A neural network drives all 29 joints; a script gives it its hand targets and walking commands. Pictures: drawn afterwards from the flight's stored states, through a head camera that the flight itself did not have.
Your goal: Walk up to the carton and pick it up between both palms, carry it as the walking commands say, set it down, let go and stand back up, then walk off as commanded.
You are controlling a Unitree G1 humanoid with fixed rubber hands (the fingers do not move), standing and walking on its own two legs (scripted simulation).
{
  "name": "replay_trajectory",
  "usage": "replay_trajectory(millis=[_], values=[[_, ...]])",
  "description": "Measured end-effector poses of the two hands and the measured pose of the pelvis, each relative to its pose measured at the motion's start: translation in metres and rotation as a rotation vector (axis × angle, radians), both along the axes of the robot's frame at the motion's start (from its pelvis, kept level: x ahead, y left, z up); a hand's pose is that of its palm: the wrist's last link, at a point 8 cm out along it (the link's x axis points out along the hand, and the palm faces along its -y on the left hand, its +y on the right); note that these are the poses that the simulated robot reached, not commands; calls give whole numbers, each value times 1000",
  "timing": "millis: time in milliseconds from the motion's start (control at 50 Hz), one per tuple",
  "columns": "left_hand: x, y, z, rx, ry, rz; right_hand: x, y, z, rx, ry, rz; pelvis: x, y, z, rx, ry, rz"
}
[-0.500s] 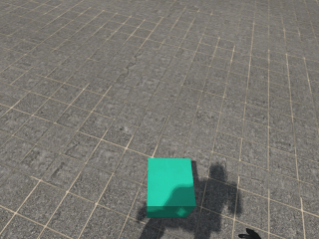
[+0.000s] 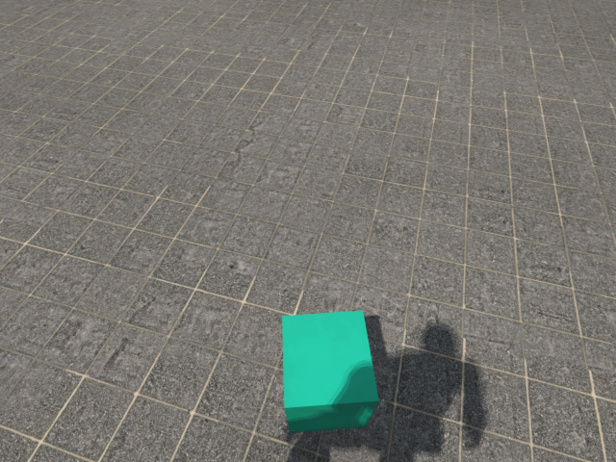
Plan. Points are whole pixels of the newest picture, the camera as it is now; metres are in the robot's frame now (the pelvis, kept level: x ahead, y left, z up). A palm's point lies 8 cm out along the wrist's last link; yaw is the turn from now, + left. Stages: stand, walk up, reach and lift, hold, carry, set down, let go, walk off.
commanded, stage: walk up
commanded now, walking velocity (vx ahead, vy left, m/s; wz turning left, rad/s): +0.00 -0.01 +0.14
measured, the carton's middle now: (325, 373) +0.43 -0.01 -0.63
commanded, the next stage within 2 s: none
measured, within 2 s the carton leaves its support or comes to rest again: neither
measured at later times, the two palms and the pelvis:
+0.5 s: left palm out of the picture +0.02 +0.23 -0.14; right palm out of the picture +0.04 -0.24 -0.13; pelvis -0.01 +0.00 +0.01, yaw +3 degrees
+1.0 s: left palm out of the picture -0.04 +0.23 -0.14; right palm out of the picture +0.03 -0.23 -0.14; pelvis -0.02 +0.00 +0.00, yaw +7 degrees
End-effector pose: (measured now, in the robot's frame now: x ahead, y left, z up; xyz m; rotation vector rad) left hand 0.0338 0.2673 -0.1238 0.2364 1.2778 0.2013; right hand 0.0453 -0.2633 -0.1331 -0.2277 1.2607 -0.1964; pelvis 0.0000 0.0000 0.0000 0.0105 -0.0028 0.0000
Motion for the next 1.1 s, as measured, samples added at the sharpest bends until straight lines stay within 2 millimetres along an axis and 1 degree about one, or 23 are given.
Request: replay_trajectory(millis=[40, 100, 160, 240, 340, 400, 480, 640, 740, 880, 980, 1100], values=[[-5, -9, 2, 10, -9, 15, 0, -7, -4, 17, 12, 10, -2, -8, 0, -4, -1, 9], [-9, -21, 9, 15, -22, 37, 7, -12, 0, 30, 14, 32, -2, -15, 6, 5, 4, 27], [-6, -33, 11, 5, -39, 46, 14, -14, 3, 35, 3, 50, -2, -19, 9, 13, 9, 34], [1, -42, 8, -21, -64, 46, 18, -9, 4, 41, -4, 57, -2, -19, 9, 6, 14, 47], [0, -40, -7, -63, -61, 55, 20, 7, 4, 31, -32, 69, -4, -11, 3, -21, 9, 65], [-6, -41, -10, -89, -45, 62, 14, 17, 8, 35, -28, 72, -5, -8, 6, -12, -1, 60], [-15, -41, -11, -104, -25, 74, 2, 25, 8, 41, 1, 70, -5, -4, 9, -13, -9, 56], [-40, -33, -12, -87, 38, 102, -20, 34, 2, 53, 69, 63, -8, 0, 9, -16, -7, 66], [-54, -28, -13, -70, 67, 124, -27, 33, 0, 51, 94, 74, -10, 1, 7, -18, 0, 81], [-67, -30, -15, -66, 87, 142, -24, 31, -2, 44, 90, 94, -14, -1, 5, -20, 6, 97], [-69, -33, -17, -65, 80, 151, -17, 29, -2, 37, 74, 112, -15, -2, 3, -23, 10, 113], [-70, -36, -19, -68, 69, 164, -5, 28, -1, 30, 48, 133, -14, -4, 1, -26, 12, 125]])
